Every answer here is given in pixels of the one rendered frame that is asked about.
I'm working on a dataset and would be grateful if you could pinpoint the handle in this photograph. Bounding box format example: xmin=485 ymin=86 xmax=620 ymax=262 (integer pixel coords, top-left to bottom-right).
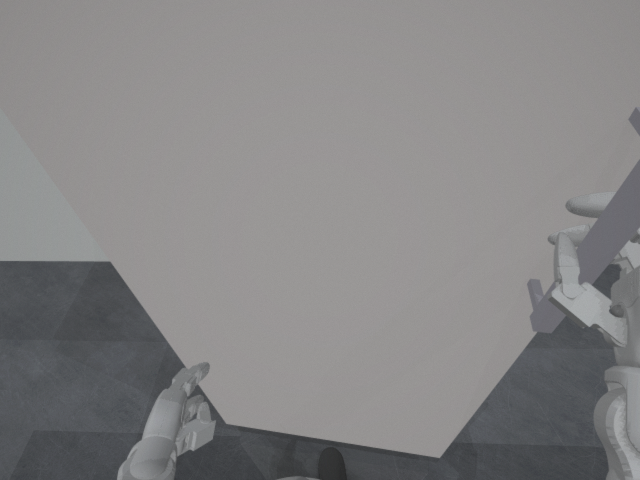
xmin=527 ymin=107 xmax=640 ymax=333

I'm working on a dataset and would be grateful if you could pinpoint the left robot foot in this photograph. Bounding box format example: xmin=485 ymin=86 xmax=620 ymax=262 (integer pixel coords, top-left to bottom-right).
xmin=319 ymin=447 xmax=347 ymax=480

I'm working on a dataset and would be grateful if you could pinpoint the fridge door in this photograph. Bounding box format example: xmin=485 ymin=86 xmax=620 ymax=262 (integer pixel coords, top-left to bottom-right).
xmin=0 ymin=0 xmax=640 ymax=458

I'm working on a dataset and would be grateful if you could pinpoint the robot left forearm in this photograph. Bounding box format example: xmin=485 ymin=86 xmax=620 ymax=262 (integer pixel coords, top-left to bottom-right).
xmin=117 ymin=436 xmax=177 ymax=480

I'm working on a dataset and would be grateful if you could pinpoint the robot right forearm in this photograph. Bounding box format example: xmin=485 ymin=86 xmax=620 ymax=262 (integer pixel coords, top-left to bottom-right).
xmin=593 ymin=366 xmax=640 ymax=480

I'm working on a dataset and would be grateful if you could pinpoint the robot right hand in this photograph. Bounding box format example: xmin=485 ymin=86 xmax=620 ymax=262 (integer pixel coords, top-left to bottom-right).
xmin=547 ymin=191 xmax=640 ymax=368

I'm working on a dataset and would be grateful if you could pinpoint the robot left hand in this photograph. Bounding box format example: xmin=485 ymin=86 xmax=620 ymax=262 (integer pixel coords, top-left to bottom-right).
xmin=142 ymin=362 xmax=216 ymax=457

